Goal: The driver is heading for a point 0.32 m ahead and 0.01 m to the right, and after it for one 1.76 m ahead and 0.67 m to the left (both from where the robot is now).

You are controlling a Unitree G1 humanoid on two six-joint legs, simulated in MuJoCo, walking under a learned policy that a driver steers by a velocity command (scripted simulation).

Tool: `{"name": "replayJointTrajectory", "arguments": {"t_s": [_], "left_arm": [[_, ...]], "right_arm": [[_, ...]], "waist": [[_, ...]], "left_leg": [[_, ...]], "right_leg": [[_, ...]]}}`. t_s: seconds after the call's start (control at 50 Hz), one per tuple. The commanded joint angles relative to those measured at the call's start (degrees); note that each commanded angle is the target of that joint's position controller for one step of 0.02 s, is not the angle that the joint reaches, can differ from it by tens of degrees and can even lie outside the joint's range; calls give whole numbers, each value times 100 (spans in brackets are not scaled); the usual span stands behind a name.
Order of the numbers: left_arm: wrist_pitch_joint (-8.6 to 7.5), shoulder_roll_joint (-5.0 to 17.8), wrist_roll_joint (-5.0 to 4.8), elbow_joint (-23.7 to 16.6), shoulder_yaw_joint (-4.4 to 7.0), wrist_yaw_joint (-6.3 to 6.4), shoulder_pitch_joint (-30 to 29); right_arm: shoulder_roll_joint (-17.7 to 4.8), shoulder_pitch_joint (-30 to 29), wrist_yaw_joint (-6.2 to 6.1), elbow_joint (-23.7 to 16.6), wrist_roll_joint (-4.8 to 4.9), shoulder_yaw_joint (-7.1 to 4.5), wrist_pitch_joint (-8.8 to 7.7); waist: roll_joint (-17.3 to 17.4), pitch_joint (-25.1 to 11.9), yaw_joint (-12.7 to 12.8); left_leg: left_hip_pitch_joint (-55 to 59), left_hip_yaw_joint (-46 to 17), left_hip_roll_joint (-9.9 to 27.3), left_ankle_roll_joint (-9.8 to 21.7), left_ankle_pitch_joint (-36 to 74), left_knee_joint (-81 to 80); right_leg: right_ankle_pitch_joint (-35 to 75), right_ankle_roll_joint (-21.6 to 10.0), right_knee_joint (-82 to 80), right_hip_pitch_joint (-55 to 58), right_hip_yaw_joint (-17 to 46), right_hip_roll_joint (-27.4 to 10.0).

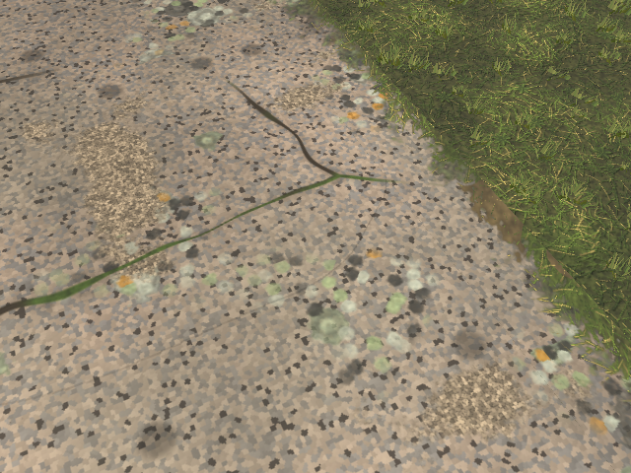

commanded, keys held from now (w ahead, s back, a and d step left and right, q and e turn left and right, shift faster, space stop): w+e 0.16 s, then q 0.84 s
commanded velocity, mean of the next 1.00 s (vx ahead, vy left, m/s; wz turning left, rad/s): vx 0.20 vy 0.00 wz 0.13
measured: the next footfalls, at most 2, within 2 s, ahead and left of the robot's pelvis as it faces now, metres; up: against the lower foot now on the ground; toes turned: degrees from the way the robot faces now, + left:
right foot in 0.32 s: +0.33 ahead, -0.17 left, +0.00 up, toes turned -9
left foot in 0.76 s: +0.31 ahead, +0.08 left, +0.00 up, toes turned +9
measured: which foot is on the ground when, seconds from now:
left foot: down 0.00-0.34, up 0.36-0.74, down 0.76-1.00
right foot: up 0.00-0.30, down 0.32-0.78, up 0.80-1.00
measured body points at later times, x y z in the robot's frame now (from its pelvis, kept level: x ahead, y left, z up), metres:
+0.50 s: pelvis +0.21 -0.06 +0.00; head +0.26 -0.08 +0.44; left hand +0.42 +0.17 -0.10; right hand +0.26 -0.35 -0.14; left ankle +0.18 +0.10 -0.67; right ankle +0.29 -0.17 -0.74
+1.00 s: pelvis +0.26 -0.01 +0.01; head +0.30 +0.03 +0.45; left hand +0.37 +0.30 -0.12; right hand +0.45 -0.27 -0.08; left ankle +0.27 +0.07 -0.74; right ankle +0.31 -0.17 -0.66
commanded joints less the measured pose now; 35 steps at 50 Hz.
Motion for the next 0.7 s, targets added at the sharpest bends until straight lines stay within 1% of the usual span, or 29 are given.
{"name": "replayJointTrajectory", "arguments": {"t_s": [0.02, 0.08, 0.12, 0.16, 0.2, 0.22, 0.24, 0.26, 0.28, 0.3, 0.32, 0.34, 0.36, 0.38, 0.4, 0.42, 0.44, 0.46, 0.48, 0.5, 0.54, 0.58, 0.62, 0.66, 0.7], "left_arm": [[-20, 287, -13, -561, 111, -35, -170], [-13, 198, 20, -707, 73, -63, -479], [-50, 163, 14, -742, 49, -125, -683], [-95, 89, 21, -829, 9, -200, -1058], [-152, -77, 79, -972, -60, -253, -1469], [-180, -102, 91, -1027, -69, -279, -1570], [-205, -60, 101, -1063, -52, -301, -1599], [-227, 41, 131, -1055, -12, -310, -1527], [-246, 199, 179, -972, 57, -298, -1244], [-260, 393, 226, -756, 157, -265, -619], [-252, 723, 293, -585, 264, -183, -86], [-201, 1220, 478, -528, 319, -56, 548], [-156, 1029, 483, -629, 185, -59, 381], [-89, 780, 353, -644, 171, -108, 248], [-92, 644, 254, -598, 113, -122, -184], [-122, 421, 194, -508, 45, -126, -552], [-155, 255, 202, -469, 4, -130, -862], [-174, 310, 275, -425, 33, -130, -1100], [-199, 370, 331, -411, 66, -113, -1278], [-216, 390, 351, -382, 83, -85, -1399], [-218, 429, 337, -280, 112, -3, -1461], [-173, 461, 304, -171, 134, 90, -1455], [-100, 538, 276, -80, 163, 151, -1445], [-29, 614, 229, 7, 192, 161, -1415], [31, 700, 149, 88, 224, 145, -1416]], "right_arm": [[-693, 99, -24, -156, 27, -189, -94], [-888, 145, -35, -25, 23, -258, -90], [-955, 118, -42, 27, 31, -269, -57], [-1036, 203, -59, 101, 51, -279, -16], [-1060, 442, -56, 262, 107, -257, 51], [-1095, 583, -45, 358, 146, -253, 90], [-1160, 656, -34, 439, 192, -258, 128], [-1250, 647, -32, 489, 244, -273, 159], [-1337, 576, -38, 512, 292, -288, 182], [-1326, 459, -43, 528, 321, -268, 199], [-1143, 553, -40, 539, 263, -195, 168], [-657, 692, 4, 336, -15, -2, 103], [-415, 1601, 62, 598, 90, 122, 114], [-1112, 1320, 58, 717, 267, -87, 182], [-1080, 774, 32, 514, 362, -105, 247], [-870, 631, -48, 547, 298, -80, 350], [-815, 685, -134, 603, 213, -103, 490], [-724, 882, -188, 658, 181, -106, 624], [-670, 987, -243, 642, 157, -124, 713], [-652, 1014, -281, 595, 143, -146, 771], [-648, 786, -305, 428, 120, -178, 836], [-625, 454, -263, 250, 106, -177, 868], [-638, 218, -196, 99, 103, -183, 888], [-698, 83, -126, -23, 106, -211, 910], [-727, 50, -53, -117, 107, -241, 930]], "waist": [[901, -27, -94], [711, 34, -123], [662, 59, -179], [615, 154, -321], [501, 304, -434], [527, 290, -438], [604, 247, -382], [712, 157, -265], [812, -43, -41], [769, -401, 355], [630, -808, 598], [-482, -1782, 663], [-1237, -3065, 365], [-496, -2917, 594], [-435, -1952, 439], [-138, -1290, 228], [-200, -954, 26], [-324, -789, -163], [-409, -721, -265], [-458, -682, -314], [-451, -607, -281], [-420, -551, -181], [-407, -525, -106], [-379, -507, -60], [-383, -482, -74]], "left_leg": [[904, -1388, 1606, 870, 399, -1438], [1046, -855, 1674, 963, 1048, -1569], [1120, -391, 1570, 882, 1376, -1576], [1166, -8, 1504, 789, 1527, -1563], [1070, 164, 1462, 769, 2303, -1409], [1168, 154, 1502, 761, 2713, -1291], [1325, 110, 1553, 737, 3100, -1126], [1478, 44, 1579, 692, 3564, -878], [1590, -5, 1532, 599, 4097, -488], [1512, 60, 1357, 439, 4369, 194], [916, 171, 1067, 180, 3759, 1076], [-636, 225, 533, -176, 350, 3045], [-1385, -698, 14, -428, -3189, 4594], [-1429, -1146, 278, -450, -3051, 4865], [-1931, -881, 470, -442, -2845, 4746], [-1956, -748, 659, -509, -2491, 4355], [-1597, -702, 782, -586, -2152, 4061], [-1053, -559, 726, -685, -1794, 4037], [-838, -457, 665, -742, -1602, 4005], [-789, -420, 659, -762, -1499, 3924], [-906, -427, 745, -704, -1146, 3590], [-927, -396, 822, -610, -801, 3121], [-860, -308, 820, -532, -680, 2748], [-794, -204, 785, -444, -763, 2430], [-652, -93, 730, -312, -878, 2000]], "right_leg": [[369, 77, -146, -1195, 182, -537], [958, 158, -795, -1459, 154, -601], [1561, 140, -1423, -1350, 30, -580], [2051, 85, -2064, -1161, -180, -516], [2117, 6, -2731, -746, -386, -318], [2056, -47, -2957, -563, -458, -219], [1930, -123, -3154, -408, -500, -132], [1771, -218, -3342, -196, -543, -31], [1729, -321, -3586, 238, -595, 106], [2244, -468, -4031, 1135, -669, 238], [3655, -613, -4099, 2345, -509, -10], [6950, -1181, -3310, 4364, 907, -1562], [7593, -2173, -3447, 5223, 2375, -2805], [6546, -1985, -3738, 4500, 1829, -2398], [5546, -1697, -3966, 3880, 1216, -2043], [4726, -1452, -4283, 3051, 807, -1740], [4107, -1323, -4587, 2283, 495, -1576], [3800, -1303, -4892, 1556, 203, -1481], [3562, -1354, -5075, 1206, 41, -1494], [3364, -1399, -5175, 1046, -106, -1527], [2745, -1393, -5308, 1014, -315, -1598], [2054, -1343, -5397, 1091, -466, -1628], [1740, -1322, -5419, 1204, -538, -1716], [1672, -1281, -5315, 1403, -574, -1830], [1734, -1166, -5083, 1609, -609, -1914]]}}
